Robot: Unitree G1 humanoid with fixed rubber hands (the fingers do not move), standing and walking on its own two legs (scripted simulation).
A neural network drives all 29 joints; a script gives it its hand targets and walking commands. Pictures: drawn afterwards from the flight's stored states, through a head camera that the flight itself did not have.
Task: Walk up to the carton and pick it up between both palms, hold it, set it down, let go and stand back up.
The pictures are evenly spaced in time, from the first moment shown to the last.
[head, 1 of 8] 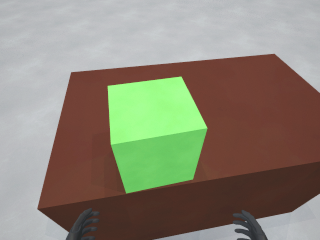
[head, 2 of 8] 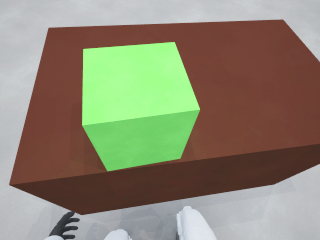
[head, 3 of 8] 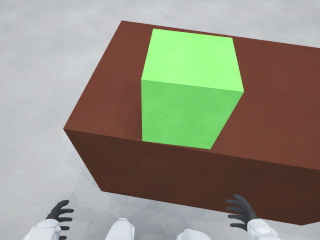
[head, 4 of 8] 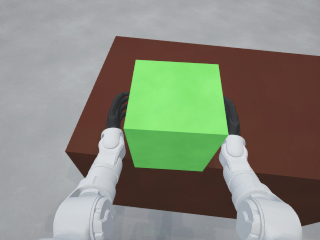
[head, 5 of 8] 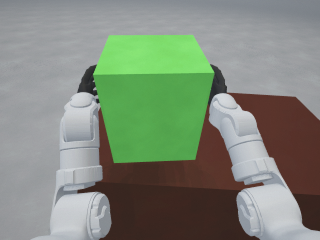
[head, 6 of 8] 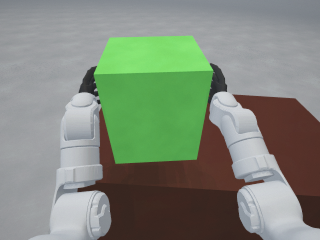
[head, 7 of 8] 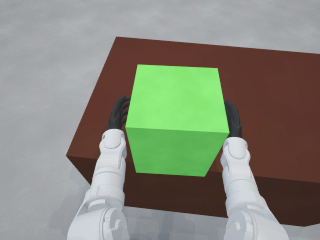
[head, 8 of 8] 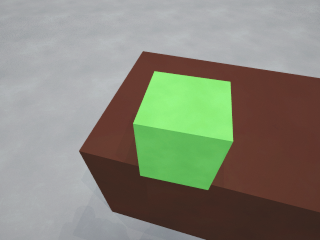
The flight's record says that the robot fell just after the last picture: no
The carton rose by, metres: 0.21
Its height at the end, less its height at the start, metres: +0.00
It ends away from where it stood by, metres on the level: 0.04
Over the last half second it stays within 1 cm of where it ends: yes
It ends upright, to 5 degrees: yes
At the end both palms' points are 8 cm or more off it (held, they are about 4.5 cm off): yes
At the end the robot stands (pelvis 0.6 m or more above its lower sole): yes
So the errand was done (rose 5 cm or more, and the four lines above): yes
